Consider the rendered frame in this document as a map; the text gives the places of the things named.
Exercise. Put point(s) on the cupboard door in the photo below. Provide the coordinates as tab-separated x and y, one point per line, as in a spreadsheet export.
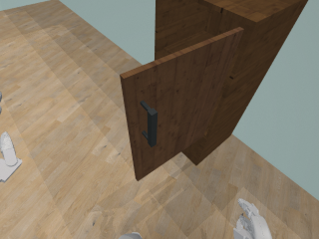
183	87

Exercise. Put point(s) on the handle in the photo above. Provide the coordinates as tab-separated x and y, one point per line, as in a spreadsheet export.
151	136

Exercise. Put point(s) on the robot left hand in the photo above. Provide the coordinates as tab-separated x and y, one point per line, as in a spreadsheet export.
10	163

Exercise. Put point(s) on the robot right hand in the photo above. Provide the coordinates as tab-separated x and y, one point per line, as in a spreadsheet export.
255	228

